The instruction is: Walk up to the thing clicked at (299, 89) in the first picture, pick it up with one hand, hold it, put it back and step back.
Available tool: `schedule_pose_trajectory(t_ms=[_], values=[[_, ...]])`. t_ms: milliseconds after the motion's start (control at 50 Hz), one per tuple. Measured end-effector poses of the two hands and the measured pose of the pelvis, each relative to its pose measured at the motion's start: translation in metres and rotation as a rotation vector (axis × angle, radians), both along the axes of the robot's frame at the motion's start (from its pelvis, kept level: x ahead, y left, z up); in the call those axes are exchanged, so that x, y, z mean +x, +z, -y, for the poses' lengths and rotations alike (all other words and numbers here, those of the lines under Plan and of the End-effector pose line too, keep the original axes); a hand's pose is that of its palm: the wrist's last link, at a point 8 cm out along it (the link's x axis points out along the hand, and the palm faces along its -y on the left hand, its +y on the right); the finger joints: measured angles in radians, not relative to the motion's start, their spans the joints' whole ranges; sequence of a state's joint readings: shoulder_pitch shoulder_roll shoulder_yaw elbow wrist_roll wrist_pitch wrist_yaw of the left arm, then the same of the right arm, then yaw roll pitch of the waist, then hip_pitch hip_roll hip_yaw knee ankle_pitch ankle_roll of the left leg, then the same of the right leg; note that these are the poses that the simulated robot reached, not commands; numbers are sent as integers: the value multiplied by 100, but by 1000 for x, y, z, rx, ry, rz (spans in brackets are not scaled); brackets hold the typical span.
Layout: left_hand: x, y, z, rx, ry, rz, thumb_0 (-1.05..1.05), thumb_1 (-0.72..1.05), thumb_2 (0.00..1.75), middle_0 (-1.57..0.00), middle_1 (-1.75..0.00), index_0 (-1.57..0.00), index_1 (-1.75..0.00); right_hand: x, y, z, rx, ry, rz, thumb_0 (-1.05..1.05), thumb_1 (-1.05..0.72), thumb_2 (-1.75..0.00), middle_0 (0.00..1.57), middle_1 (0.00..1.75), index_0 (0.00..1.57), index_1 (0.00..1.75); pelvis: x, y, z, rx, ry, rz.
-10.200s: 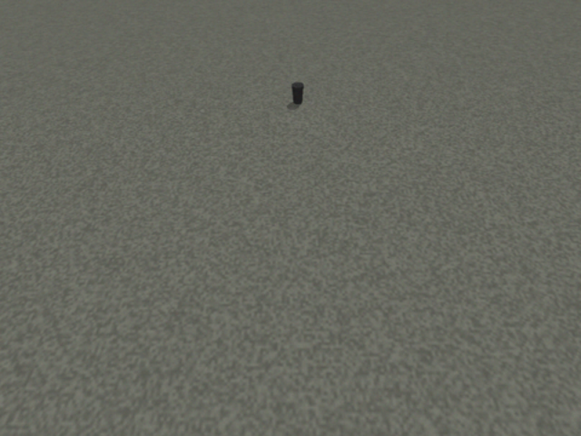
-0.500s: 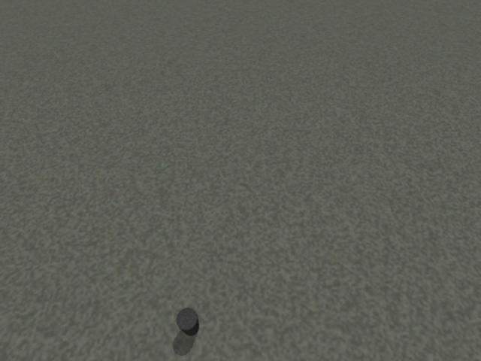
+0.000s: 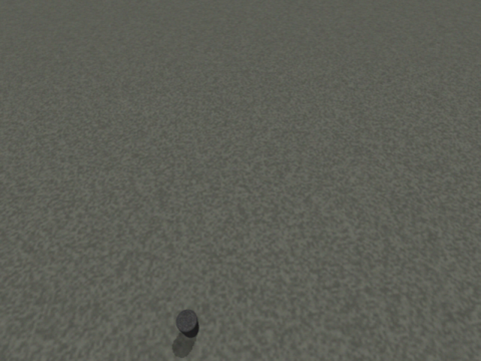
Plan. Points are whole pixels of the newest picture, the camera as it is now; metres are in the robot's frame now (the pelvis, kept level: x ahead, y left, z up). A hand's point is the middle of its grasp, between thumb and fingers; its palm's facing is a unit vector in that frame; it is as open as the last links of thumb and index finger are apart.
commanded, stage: stand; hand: left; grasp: from the side
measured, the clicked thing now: (189, 325) +0.39 +0.22 -0.72
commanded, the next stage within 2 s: rise first in 0.50 s
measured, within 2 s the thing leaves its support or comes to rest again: neither
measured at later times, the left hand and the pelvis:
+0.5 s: hand out of the picture +0.08 +0.26 -0.16, palm faces -0.03 -0.94 -0.35, open 7.4 cm; pelvis +0.00 +0.00 +0.00, yaw +0 degrees
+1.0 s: hand out of the picture +0.14 +0.26 -0.18, palm faces -0.06 -0.92 -0.39, open 11.9 cm; pelvis -0.01 +0.00 -0.03, yaw +1 degrees
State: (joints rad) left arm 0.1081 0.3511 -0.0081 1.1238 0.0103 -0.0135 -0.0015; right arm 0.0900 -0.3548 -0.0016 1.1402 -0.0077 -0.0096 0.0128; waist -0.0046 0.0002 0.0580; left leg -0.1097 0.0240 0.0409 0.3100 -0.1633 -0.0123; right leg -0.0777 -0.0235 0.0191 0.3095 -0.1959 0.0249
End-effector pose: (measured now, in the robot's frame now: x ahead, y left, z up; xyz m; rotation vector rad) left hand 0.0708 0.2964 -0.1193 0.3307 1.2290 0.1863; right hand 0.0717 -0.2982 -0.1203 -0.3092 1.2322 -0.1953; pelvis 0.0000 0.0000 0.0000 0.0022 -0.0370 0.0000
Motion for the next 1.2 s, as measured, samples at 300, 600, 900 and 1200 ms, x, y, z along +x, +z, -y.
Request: schedule_pose_trajectory(t_ms=[300,600,900,1200], values=[[-3,0,-2,1,6,-9,1,90,90,-20,-30,-20,-30,2,0,-1,-2,3,-2,1,-90,-90,20,30,20,30,2,0,-2,0,1,0],[-1,0,-3,1,5,1,1,90,90,-20,-30,-20,-30,4,1,-3,-2,6,9,0,-90,-90,20,30,20,30,2,0,-2,0,1,1],[70,-11,-2,19,-49,136,1,28,92,-11,-85,-13,-82,7,-13,-42,68,-1,176,1,-92,-91,20,30,20,30,-11,-23,-1,-9,18,-156],[57,-44,-8,77,-101,103,0,-41,95,-7,-109,-8,-107,59,-34,-44,39,65,347,1,-89,-90,20,30,20,30,-6,-65,-4,-24,25,-270]])
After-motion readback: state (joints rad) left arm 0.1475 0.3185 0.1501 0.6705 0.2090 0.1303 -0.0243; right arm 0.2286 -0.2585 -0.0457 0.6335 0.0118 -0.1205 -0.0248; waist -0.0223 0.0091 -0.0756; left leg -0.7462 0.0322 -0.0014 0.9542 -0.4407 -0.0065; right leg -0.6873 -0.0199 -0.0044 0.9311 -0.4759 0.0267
